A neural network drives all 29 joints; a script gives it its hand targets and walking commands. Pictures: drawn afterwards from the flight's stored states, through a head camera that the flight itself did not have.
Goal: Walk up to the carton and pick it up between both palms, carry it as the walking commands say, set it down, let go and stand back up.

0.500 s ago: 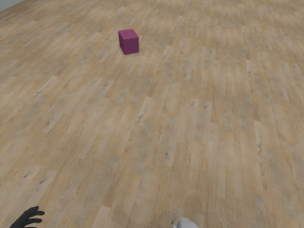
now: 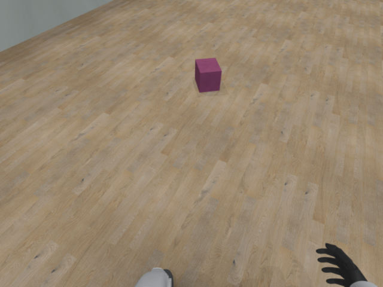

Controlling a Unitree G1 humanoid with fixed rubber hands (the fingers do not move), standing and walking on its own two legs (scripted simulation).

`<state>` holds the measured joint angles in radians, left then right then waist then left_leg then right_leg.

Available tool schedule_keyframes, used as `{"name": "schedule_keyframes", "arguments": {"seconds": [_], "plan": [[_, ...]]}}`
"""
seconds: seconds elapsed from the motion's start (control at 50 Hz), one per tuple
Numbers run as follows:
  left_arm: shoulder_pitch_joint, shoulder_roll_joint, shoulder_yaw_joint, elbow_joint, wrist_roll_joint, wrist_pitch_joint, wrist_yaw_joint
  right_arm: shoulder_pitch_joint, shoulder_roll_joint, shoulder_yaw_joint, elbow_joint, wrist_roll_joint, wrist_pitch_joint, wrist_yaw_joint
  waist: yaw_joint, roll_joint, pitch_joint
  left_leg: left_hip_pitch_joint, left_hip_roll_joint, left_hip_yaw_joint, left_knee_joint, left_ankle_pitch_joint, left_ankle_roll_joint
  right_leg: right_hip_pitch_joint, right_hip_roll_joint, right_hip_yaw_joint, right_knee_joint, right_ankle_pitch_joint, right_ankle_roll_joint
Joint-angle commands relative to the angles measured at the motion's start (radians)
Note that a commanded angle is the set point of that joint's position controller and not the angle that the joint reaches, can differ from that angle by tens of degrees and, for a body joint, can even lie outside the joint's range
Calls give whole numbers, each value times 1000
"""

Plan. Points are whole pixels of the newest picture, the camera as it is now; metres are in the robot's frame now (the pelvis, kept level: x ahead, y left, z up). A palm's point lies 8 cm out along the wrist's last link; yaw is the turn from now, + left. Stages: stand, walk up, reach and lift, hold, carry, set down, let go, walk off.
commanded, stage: walk up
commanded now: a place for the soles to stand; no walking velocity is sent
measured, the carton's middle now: (207, 75) +1.86 +0.03 -0.68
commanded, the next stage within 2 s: none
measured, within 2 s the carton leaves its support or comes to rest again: neither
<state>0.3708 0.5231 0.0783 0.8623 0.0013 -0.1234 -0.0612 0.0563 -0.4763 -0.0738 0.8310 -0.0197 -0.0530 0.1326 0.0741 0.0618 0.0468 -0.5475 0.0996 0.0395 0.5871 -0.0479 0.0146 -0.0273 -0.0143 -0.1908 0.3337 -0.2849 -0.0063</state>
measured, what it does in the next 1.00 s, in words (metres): walks ahead: left foot, then right foot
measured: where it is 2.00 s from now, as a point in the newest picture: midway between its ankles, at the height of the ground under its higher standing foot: (200, 155)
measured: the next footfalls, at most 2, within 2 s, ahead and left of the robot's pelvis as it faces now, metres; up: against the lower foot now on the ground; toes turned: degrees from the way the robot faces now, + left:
left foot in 0.08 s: +0.25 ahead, +0.12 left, +0.00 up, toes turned +5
right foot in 0.52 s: +0.48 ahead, -0.14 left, +0.00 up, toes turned -9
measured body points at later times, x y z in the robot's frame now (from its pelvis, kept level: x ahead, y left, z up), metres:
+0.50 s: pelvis +0.30 +0.00 -0.01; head +0.32 -0.01 +0.44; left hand +0.50 +0.32 -0.07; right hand +0.32 -0.37 -0.10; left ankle +0.21 +0.12 -0.74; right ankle +0.44 -0.13 -0.74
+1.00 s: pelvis +0.56 +0.03 -0.02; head +0.57 +0.04 +0.43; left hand +0.60 +0.38 -0.12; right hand +0.72 -0.31 -0.07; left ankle +0.65 +0.13 -0.74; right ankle +0.48 -0.12 -0.69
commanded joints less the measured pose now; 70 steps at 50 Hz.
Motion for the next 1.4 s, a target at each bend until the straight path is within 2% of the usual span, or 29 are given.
{"name": "schedule_keyframes", "arguments": {"seconds": [0.0, 0.06, 0.08, 0.1, 0.12, 0.18, 0.22, 0.32, 0.44, 0.48, 0.5, 0.52, 0.54, 0.58, 0.64, 0.82, 0.86, 0.9, 0.92, 0.94, 0.96, 1.04, 1.1, 1.22, 1.3, 1.32, 1.34, 1.36, 1.38], "plan": [[-64, 234, 50, -69, 0, -7, 14, -96, -119, -33, -86, 9, -4, 3, -45, -134, 26, 143, -15, 17, -40, 6, 26, -122, -261, 134, -138, 170, -163], [-36, 214, 29, -70, -9, 11, 28, 82, -162, -57, -48, -11, -9, -17, -135, -52, -78, 447, -86, 64, -120, -151, 81, -181, -211, 45, 229, 397, -142], [-7, 143, -1, -87, -13, 17, 31, 256, -226, -88, -12, -33, -16, -33, -200, 70, -202, 732, 13, -111, -138, -287, 153, -392, -138, 15, 571, 312, -102], [24, 93, -15, -135, -29, 11, 27, 306, -314, -107, -39, -19, -24, -53, -219, 221, -327, 946, 305, -620, -278, -565, 257, -723, 6, 59, 855, -171, -52], [18, 180, 0, -106, -17, 15, 33, 231, -314, -114, -63, 30, -27, -63, -187, 32, -303, 825, 331, -624, -330, -601, 275, -744, -41, 226, 926, -129, -56], [23, 180, 9, -74, -25, 6, 21, 133, -208, -68, -76, 39, -44, -77, -108, -2, -98, 507, 214, -272, -343, -189, 220, -636, -134, 273, 788, -29, -36], [26, 153, 15, -62, -12, 18, 2, 114, -200, -57, -75, 30, -61, -75, -80, 33, -61, 393, 174, -156, -364, -108, 210, -540, -151, 243, 653, -14, -5], [-146, 112, 29, -88, 9, 29, -31, 142, -221, -64, -82, 18, -72, -61, -117, 46, 4, 358, 145, -86, -413, -254, 199, -518, -143, 164, 351, 165, 8], [-241, 102, 45, -88, 2, 36, -37, 165, -244, -59, -70, 22, -51, -70, -100, 35, 24, 320, 150, -50, -321, -164, 165, -342, -75, 105, 228, 217, -37], [-126, 135, 58, -58, 5, 27, -20, 194, -218, -48, -68, 20, -53, -80, -27, -56, -58, 278, 92, 20, -53, 118, 123, -81, -22, 88, 173, 134, -72], [26, 195, 78, -31, 11, 18, -4, 214, -177, -35, -79, 17, -57, -84, 49, -193, -150, 152, 25, 72, 244, 73, 81, 144, -98, 210, 132, 50, -112], [91, 307, 104, -49, 6, 11, 11, 287, -118, -17, -94, 22, -60, -86, 63, -380, -269, -122, -97, 52, 534, -341, 31, 344, -394, 688, 9, -135, -225], [45, 317, 102, -70, -11, 15, 17, 247, -204, -35, -76, 26, -48, -96, 47, -225, -255, -171, -81, -90, 669, -445, 34, 271, -448, 801, -55, -228, -290], [-69, 221, 72, -102, -19, 19, 22, 205, -212, -42, -61, 23, -41, -95, -9, -126, -107, -172, 11, -119, 629, -332, 20, 83, -376, 555, -52, -57, -273], [-118, 184, 55, -114, -10, 7, 21, 251, -184, -45, -19, 5, -30, -67, -65, -183, -33, -34, 41, -76, 399, -266, -21, -147, -275, 314, -90, 63, -222], [-92, 229, 56, -115, 4, -1, 9, 46, -133, -50, -62, 3, -17, -12, -46, -164, 24, 170, 9, 18, 7, -26, -3, -263, -249, 215, -129, -102, -175], [-100, 232, 52, -110, 7, 5, 13, 76, -142, -56, -56, 8, -18, -14, -74, -156, 19, 258, -18, 39, -30, -87, 11, -277, -258, 205, -51, -53, -167], [-54, 171, 19, -107, 2, 15, 19, 235, -196, -76, -13, -11, -28, -32, -150, -17, -73, 537, -59, 19, -112, -217, 51, -359, -174, 110, 297, 127, -134], [-18, 96, -9, -132, -16, 17, 21, 358, -284, -105, -8, -26, -35, -52, -209, 212, -198, 768, 180, -372, -237, -511, 150, -600, -59, 37, 689, 44, -64], [-13, 124, 3, -129, -12, 21, 27, 339, -331, -115, -40, 8, -37, -66, -201, 168, -192, 719, 325, -635, -379, -661, 230, -730, -2, 151, 833, -161, -41], [-11, 183, 11, -103, -8, 25, 33, 254, -296, -106, -57, 31, -35, -70, -162, 44, -146, 627, 308, -543, -346, -606, 240, -724, -59, 242, 884, -108, -39], [32, 159, 21, -55, -6, 26, 14, 164, -212, -62, -81, 24, -46, -77, -92, 86, -27, 366, 171, -192, -356, -276, 192, -561, -138, 215, 640, -34, -9], [-55, 135, 25, -74, 7, 36, -4, 197, -226, -67, -86, 12, -54, -74, -117, 89, -10, 354, 169, -151, -376, -298, 220, -538, -137, 174, 490, 12, 11], [-175, 109, 40, -88, 5, 34, -23, 177, -236, -60, -110, 20, -40, -65, -116, 65, 28, 287, 142, -107, -369, -370, 180, -401, -72, 111, 260, 173, -2], [-73, 139, 58, -64, 8, 18, -1, 212, -189, -38, -106, 17, -35, -77, -30, -62, -43, 215, 91, -31, -70, -113, 126, -75, -21, 126, 158, 89, -52], [66, 198, 76, -42, 13, 7, 16, 221, -145, -25, -121, 17, -41, -82, 45, -240, -115, 101, 14, 45, 248, -94, 81, 105, -146, 312, 74, -2, -96], [104, 308, 99, -62, 6, 2, 25, 271, -129, -18, -132, 20, -40, -83, 48, -362, -196, -156, -113, 17, 473, -417, 38, 240, -405, 784, -72, -195, -218], [54, 293, 95, -79, -11, 7, 29, 252, -198, -31, -104, 21, -24, -96, 24, -198, -159, -186, -63, -110, 590, -440, 40, 191, -429, 778, -67, -242, -266], [3, 250, 81, -99, -15, 10, 33, 244, -206, -36, -91, 24, -22, -98, 2, -150, -103, -186, -32, -139, 612, -385, 36, 119, -395, 671, -57, -157, -277]]}}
